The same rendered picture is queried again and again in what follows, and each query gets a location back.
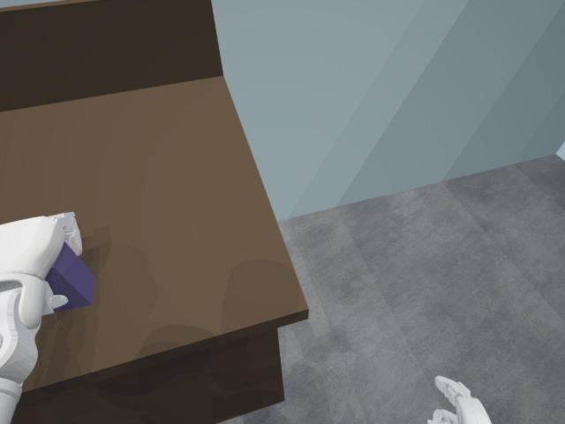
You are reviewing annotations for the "table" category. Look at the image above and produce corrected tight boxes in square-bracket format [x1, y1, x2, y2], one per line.
[0, 0, 309, 424]

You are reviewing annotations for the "left robot hand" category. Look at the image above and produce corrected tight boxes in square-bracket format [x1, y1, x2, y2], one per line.
[0, 212, 82, 316]

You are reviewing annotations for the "right robot hand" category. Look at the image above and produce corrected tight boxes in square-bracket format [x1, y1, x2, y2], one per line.
[427, 376, 492, 424]

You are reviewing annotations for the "sponge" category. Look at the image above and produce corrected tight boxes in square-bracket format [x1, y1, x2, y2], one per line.
[45, 242, 97, 313]

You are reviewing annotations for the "robot left forearm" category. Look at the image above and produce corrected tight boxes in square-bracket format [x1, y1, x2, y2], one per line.
[0, 273, 46, 424]

